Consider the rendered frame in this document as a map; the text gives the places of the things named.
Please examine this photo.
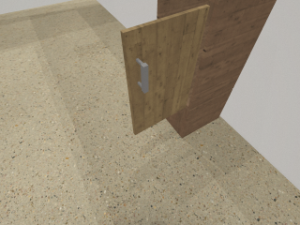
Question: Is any handle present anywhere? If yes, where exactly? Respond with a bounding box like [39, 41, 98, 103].
[136, 58, 149, 93]

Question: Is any cupboard door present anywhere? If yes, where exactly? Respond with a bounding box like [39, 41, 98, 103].
[120, 5, 210, 135]

